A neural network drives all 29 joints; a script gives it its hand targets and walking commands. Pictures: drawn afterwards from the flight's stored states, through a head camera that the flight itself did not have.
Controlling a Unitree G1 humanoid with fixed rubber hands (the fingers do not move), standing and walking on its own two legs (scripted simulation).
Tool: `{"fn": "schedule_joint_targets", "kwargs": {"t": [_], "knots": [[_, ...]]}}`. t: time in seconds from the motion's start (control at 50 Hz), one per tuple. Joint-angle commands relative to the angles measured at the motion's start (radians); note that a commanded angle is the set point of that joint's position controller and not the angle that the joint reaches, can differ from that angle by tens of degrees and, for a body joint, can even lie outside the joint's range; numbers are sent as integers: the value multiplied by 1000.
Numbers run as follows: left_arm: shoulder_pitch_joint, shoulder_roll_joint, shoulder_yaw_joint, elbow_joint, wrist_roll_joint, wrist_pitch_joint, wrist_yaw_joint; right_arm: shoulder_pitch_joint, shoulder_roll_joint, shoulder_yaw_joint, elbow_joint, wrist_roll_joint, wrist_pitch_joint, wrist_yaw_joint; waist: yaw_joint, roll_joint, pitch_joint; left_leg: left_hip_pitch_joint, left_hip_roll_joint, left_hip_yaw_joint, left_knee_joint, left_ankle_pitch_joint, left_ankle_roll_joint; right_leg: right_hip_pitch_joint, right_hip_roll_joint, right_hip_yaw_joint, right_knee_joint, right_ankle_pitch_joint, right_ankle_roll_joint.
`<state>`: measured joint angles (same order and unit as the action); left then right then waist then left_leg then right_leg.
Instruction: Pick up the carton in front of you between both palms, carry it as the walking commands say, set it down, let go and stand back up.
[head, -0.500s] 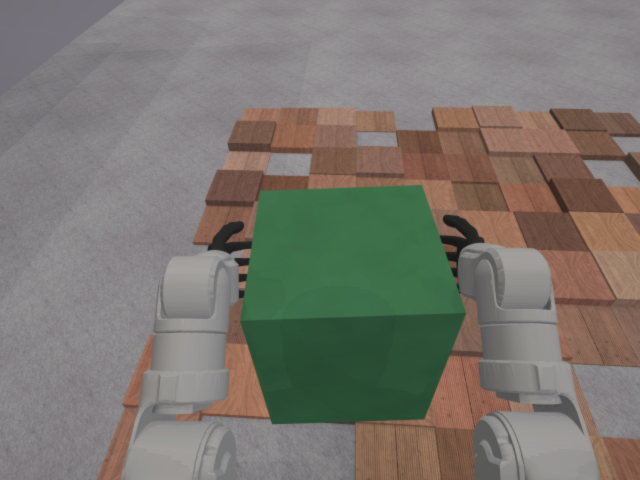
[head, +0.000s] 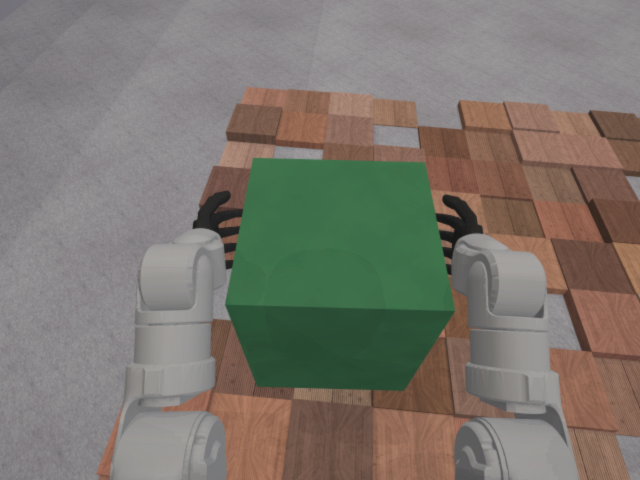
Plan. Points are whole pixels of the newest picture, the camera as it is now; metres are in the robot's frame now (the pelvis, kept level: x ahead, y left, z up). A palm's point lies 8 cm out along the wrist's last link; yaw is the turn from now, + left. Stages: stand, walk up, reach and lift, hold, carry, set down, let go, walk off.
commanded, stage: carry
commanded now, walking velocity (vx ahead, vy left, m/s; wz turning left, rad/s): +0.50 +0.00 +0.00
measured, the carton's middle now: (334, 283) +0.36 +0.01 +0.03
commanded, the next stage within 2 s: none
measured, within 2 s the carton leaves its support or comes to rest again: neither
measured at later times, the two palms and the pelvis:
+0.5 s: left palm (234, 100) +0.64 +0.17 +0.11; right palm (418, 94) +0.67 -0.13 +0.12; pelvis +0.31 -0.01 +0.03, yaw +2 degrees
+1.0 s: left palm out of the picture +0.96 +0.22 +0.18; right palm out of the picture +0.96 -0.08 +0.18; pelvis +0.59 +0.06 +0.02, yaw +2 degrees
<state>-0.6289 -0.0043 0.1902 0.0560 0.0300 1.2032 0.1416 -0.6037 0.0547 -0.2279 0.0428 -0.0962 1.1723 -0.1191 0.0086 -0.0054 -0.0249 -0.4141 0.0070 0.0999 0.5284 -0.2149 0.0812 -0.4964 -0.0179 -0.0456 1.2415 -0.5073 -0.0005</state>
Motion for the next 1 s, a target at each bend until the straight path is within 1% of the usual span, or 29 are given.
{"fn": "schedule_joint_targets", "kwargs": {"t": [0.0, 0.08, 0.14, 0.18, 0.22, 0.24, 0.28, 0.3, 0.32, 0.34, 0.36, 0.38, 0.4, 0.44, 0.48, 0.52, 0.56, 0.62, 0.7, 0.74, 0.76, 0.78, 0.8, 0.82, 0.84, 0.86, 0.88, 0.94, 0.98], "knots": [[-740, -1137, -709, -145, -414, -28, -241, -762, 1026, 697, -181, 473, 2, 253, -63, 103, -515, 711, 301, -387, -74, 525, 118, -395, -40, 27, 82, 102, -9], [-752, -1123, -716, -205, -402, -43, -204, -837, 1038, 735, -262, 536, -7, 254, -60, 131, -510, 679, 258, -308, -76, 426, 133, -486, -44, -7, 151, 127, -9], [-683, -1083, -700, -193, -362, -38, -189, -757, 1018, 731, -222, 536, 2, 258, -79, 119, -464, 673, 236, -283, -83, 465, 144, -563, -45, -42, 115, 151, -13], [-651, -1058, -688, -163, -337, -36, -192, -717, 1010, 732, -182, 524, 3, 265, -91, 100, -402, 603, 200, -231, -134, 548, 135, -481, -34, -76, -106, 191, -18], [-636, -1048, -680, -138, -321, -38, -198, -708, 1009, 736, -154, 518, 0, 272, -87, 118, -366, 527, 166, -156, -153, 702, 99, -307, 8, -124, -365, 329, -37], [-628, -1046, -678, -130, -316, -40, -200, -712, 1015, 738, -140, 519, -1, 276, -79, 141, -357, 505, 163, -118, -158, 823, 77, -209, 40, -168, -469, 350, -52], [-613, -1036, -674, -117, -312, -43, -204, -711, 1024, 738, -119, 523, -8, 279, -21, 201, -423, 489, 168, -52, 6, 1219, 34, 41, 118, -224, -543, 398, -89], [-621, -1032, -674, -118, -314, -48, -208, -713, 1025, 739, -113, 519, -13, 278, 12, 197, -482, 495, 155, -28, 161, 1177, -4, 191, 104, -184, -682, 542, -95], [-629, -1040, -673, -123, -319, -51, -215, -718, 1023, 745, -107, 516, -19, 276, 67, 141, -539, 384, 127, 7, 360, 972, -31, 439, 60, -157, -819, 665, -96], [-627, -1015, -670, -115, -314, -62, -219, -736, 1056, 748, -123, 522, -21, 273, 79, -113, -659, -65, -6, -54, 738, 279, -104, 835, -271, 345, -759, 845, -285], [-587, -1049, -676, -95, -332, -68, -221, -708, 1030, 730, -131, 508, -16, 272, 93, -257, -759, -213, -113, -137, 1012, -213, -107, 910, -350, 636, -820, 868, -389], [-605, -1067, -690, -141, -359, -68, -227, -746, 1046, 737, -132, 509, -20, 265, 77, -175, -708, -285, -46, -203, 1057, -187, -60, 864, -311, 529, -801, 790, -350], [-666, -1101, -721, -190, -390, -69, -232, -750, 1044, 730, -156, 500, -22, 257, 72, -91, -645, -312, -17, -178, 1000, -179, -34, 791, -292, 468, -802, 734, -296], [-778, -1136, -754, -270, -453, -63, -243, -764, 1029, 711, -194, 471, -21, 233, 41, -34, -537, -304, 25, -161, 845, -172, -15, 623, -260, 387, -833, 598, -236], [-810, -1126, -764, -310, -489, -53, -249, -739, 1013, 702, -207, 452, -15, 212, 43, -38, -502, -279, 32, -120, 690, -181, -27, 564, -238, 316, -854, 570, -219], [-803, -1099, -752, -322, -501, -37, -255, -711, 990, 695, -217, 431, -6, 194, 60, -68, -502, -273, 24, -79, 527, -152, -45, 565, -227, 248, -844, 719, -228], [-793, -1065, -738, -323, -503, -20, -261, -705, 957, 692, -238, 409, 6, 177, 59, -123, -525, -276, 25, -67, 417, -35, -53, 582, -236, 221, -852, 797, -239], [-804, -1004, -714, -310, -492, 13, -261, -753, 899, 690, -273, 405, 39, 164, 66, -143, -500, -242, 23, -50, 266, 122, -49, 568, -211, 150, -834, 831, -217], [-785, -927, -661, -210, -455, 65, -252, -791, 835, 667, -212, 419, 104, 174, 86, -105, -438, -90, -17, -4, -37, 292, -44, 527, -155, 71, -777, 736, -163], [-822, -913, -627, -156, -443, 90, -247, -804, 818, 636, -143, 424, 134, 187, 41, -54, -431, 132, -29, 44, -175, 422, -32, 423, -124, 12, -632, 656, -123], [-840, -905, -606, -122, -439, 102, -244, -817, 805, 613, -106, 424, 147, 192, 10, -5, -445, 292, -3, 52, -175, 451, -31, 322, -80, -35, -504, 597, -93], [-863, -893, -587, -86, -433, 117, -242, -825, 782, 581, -65, 423, 161, 196, -25, 104, -491, 547, 184, -134, -53, 716, 2, 86, -36, -50, -323, 305, -50], [-899, -902, -569, -47, -441, 139, -237, -841, 754, 545, -18, 410, 171, 194, -59, 279, -560, 816, 365, -393, 28, 910, 133, -191, 54, -30, -99, -92, -23], [-913, -895, -538, -27, -444, 153, -232, -854, 747, 517, 6, 414, 181, 191, -84, 275, -589, 835, 376, -481, -7, 631, 195, -319, 50, 24, 40, -118, -35], [-956, -911, -525, -28, -447, 161, -228, -894, 770, 507, 2, 426, 183, 190, -82, 226, -587, 776, 365, -537, -49, 304, 208, -376, 16, 64, 80, -73, -52], [-991, -932, -511, -30, -445, 163, -224, -941, 813, 504, -22, 450, 185, 193, -69, 114, -534, 684, 323, -504, -91, 179, 165, -384, -8, 73, 60, 6, -58], [-1014, -963, -497, -38, -442, 168, -221, -1021, 863, 513, -52, 472, 186, 194, -69, 121, -534, 637, 338, -509, -95, 201, 179, -379, -23, 79, 60, 55, -56], [-1034, -1024, -469, -39, -424, 173, -210, -1104, 959, 516, -90, 510, 189, 198, -56, 81, -510, 534, 281, -401, -143, 92, 163, -358, -49, 66, 25, 126, -29], [-996, -1054, -458, -15, -393, 163, -203, -1089, 1009, 516, -73, 513, 183, 206, -71, 107, -503, 551, 269, -361, -157, 130, 160, -390, -56, 46, -38, 154, -14]]}}
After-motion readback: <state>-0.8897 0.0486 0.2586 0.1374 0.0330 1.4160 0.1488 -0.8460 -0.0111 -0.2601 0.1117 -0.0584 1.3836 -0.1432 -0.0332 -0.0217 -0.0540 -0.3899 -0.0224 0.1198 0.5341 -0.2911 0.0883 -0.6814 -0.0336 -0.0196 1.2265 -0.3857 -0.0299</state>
